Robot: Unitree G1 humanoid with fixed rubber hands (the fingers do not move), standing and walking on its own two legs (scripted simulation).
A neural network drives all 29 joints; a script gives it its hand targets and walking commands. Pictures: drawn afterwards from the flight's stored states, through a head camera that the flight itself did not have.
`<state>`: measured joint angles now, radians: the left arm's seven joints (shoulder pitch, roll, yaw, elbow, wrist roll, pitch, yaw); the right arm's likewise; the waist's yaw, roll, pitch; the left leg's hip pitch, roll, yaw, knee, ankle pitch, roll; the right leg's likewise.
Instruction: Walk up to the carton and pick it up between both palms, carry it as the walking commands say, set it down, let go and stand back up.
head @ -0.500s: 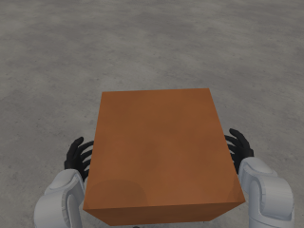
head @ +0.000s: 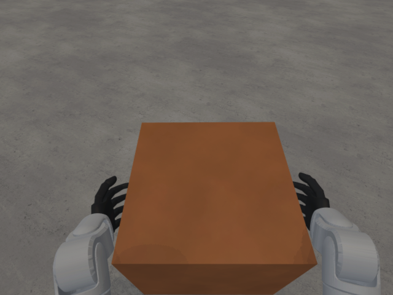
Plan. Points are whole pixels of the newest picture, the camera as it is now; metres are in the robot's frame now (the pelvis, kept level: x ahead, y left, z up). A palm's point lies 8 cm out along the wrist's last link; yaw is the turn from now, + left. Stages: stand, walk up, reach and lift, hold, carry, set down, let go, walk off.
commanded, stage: carry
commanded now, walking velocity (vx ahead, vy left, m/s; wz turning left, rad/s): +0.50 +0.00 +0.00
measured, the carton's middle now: (208, 209) +0.30 -0.01 +0.00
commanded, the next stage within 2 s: none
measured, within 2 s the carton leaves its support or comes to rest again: neither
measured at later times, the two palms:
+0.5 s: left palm (110, 105) +0.59 +0.24 +0.08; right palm (246, 103) +0.57 -0.14 +0.09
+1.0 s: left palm (134, 55) +0.92 +0.22 +0.08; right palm (233, 50) +0.92 -0.16 +0.08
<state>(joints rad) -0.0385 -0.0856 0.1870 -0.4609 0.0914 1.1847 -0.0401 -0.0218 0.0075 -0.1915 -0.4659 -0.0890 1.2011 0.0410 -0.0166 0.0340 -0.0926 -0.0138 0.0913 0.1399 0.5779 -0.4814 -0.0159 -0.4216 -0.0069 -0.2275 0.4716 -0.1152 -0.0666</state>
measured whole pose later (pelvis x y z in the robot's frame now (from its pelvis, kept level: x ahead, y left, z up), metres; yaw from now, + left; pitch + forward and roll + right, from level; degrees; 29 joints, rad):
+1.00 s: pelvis +0.68 +0.03 +0.00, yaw +1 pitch +4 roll -3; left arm -0.06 -0.11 0.18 -0.40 0.12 1.17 -0.03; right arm -0.04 -0.02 -0.20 -0.41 -0.09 1.20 0.05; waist 0.01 0.05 -0.07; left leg -0.21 0.07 0.05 1.02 -0.43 0.01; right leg -0.41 0.01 -0.23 0.49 -0.16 -0.08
